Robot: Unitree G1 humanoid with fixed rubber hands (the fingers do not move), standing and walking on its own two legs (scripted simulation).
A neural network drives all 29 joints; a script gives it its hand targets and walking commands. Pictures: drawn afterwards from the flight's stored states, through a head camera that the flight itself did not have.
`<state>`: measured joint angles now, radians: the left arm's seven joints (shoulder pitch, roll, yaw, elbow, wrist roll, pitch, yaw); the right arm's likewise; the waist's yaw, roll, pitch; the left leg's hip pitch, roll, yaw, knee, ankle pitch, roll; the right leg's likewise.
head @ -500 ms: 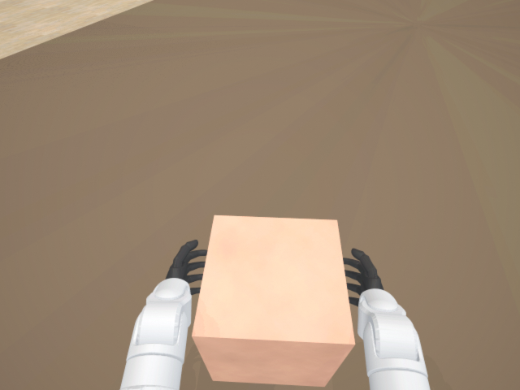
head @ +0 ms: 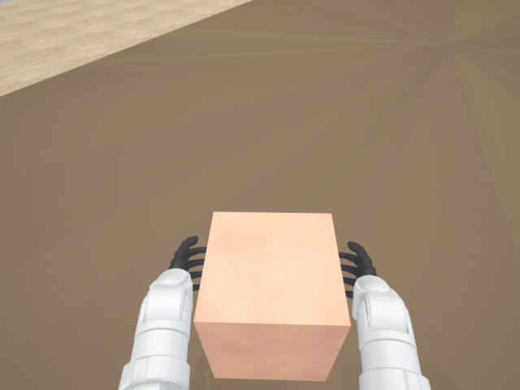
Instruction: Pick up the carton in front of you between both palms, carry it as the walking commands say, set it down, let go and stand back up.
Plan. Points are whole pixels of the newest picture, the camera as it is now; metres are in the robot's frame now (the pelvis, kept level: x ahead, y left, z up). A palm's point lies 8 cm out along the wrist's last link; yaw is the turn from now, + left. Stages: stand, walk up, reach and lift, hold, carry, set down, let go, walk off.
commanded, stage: set down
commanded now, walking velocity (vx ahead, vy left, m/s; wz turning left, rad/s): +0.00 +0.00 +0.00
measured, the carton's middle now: (270, 298) +0.32 +0.00 -0.04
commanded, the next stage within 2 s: none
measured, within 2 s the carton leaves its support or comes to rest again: neither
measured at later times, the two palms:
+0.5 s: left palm (210, 303) +0.37 +0.13 -0.15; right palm (347, 315) +0.35 -0.16 -0.16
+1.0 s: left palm (229, 310) +0.43 +0.11 -0.28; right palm (345, 321) +0.41 -0.19 -0.29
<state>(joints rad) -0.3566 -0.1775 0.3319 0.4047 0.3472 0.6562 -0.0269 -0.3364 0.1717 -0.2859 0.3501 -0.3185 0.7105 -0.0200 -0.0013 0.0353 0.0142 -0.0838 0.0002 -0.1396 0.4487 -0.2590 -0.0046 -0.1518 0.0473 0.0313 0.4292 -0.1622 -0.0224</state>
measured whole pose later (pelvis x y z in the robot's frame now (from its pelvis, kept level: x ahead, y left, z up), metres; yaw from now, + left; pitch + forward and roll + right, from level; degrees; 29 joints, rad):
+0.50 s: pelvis -0.02 +0.03 -0.07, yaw +0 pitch +27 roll +1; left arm -0.61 -0.20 0.40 0.50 0.26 0.18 0.08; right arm -0.62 0.06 -0.41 0.52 -0.29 0.20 0.04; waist -0.05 0.05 0.06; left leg -1.03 -0.09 -0.10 0.92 -0.36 -0.02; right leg -1.10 0.03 0.10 0.89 -0.26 0.03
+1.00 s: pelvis -0.04 +0.02 -0.19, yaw +2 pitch +44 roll +3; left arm -0.92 -0.14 0.48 0.61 0.23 0.25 0.12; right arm -0.93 -0.03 -0.47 0.63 -0.28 0.30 0.04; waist -0.06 0.06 -0.14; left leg -1.70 -0.14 -0.08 1.45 -0.52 -0.06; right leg -1.79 0.07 0.12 1.43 -0.41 0.04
